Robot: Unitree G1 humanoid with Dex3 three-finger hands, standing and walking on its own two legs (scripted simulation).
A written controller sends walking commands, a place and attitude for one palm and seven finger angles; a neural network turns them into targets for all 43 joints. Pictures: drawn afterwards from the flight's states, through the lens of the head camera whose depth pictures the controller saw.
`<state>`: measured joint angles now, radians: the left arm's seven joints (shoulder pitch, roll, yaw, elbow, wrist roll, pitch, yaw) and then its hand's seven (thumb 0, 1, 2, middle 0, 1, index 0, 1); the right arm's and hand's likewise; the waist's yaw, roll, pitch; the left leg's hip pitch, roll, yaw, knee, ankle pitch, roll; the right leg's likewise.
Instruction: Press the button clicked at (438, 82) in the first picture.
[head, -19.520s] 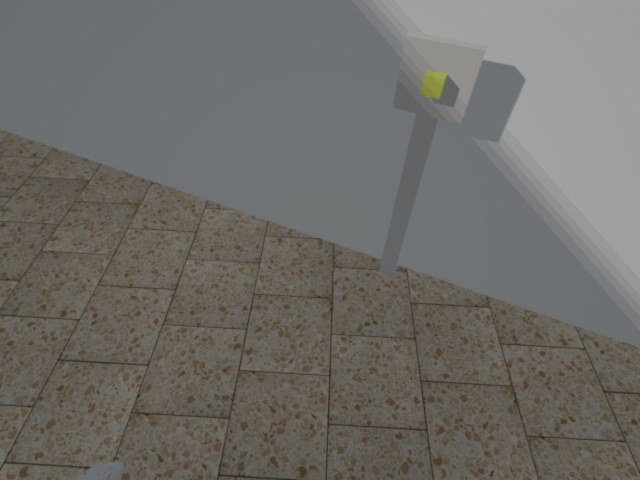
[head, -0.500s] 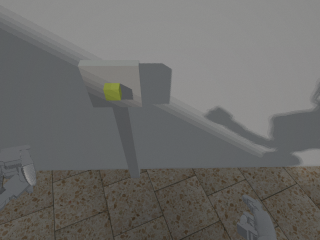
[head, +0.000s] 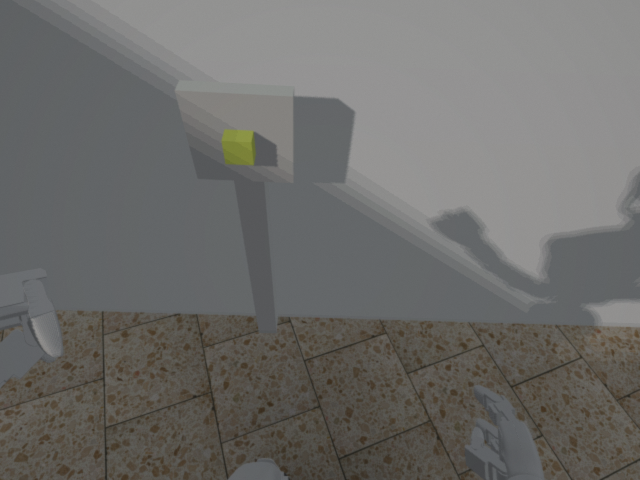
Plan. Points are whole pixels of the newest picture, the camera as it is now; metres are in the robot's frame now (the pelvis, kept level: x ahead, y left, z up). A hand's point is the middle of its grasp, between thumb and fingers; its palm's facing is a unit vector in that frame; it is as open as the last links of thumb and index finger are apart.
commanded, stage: step back with the hand held close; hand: left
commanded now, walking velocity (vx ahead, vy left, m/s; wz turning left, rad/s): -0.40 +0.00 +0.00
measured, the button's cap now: (239, 146) +0.60 +0.18 +0.06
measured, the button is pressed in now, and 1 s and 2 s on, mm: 0 0 0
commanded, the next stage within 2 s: stop stepping back and stand still in 0.48 s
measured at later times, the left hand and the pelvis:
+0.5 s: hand (29, 411) +0.14 +0.22 +0.18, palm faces +0.21 -0.86 -0.47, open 3.1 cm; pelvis -0.08 +0.00 +0.02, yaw -4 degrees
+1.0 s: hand out of the picture +0.02 +0.22 +0.18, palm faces +0.31 -0.84 -0.44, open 3.1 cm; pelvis -0.16 -0.01 +0.01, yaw -2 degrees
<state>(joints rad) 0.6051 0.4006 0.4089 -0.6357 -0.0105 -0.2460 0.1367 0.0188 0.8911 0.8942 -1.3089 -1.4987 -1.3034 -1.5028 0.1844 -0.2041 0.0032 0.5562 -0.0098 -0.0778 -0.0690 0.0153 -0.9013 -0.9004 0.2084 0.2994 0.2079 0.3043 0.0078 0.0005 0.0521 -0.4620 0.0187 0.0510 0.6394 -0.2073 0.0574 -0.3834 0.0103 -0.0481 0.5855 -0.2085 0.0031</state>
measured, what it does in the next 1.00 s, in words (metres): walks backwards: right foot, then left foot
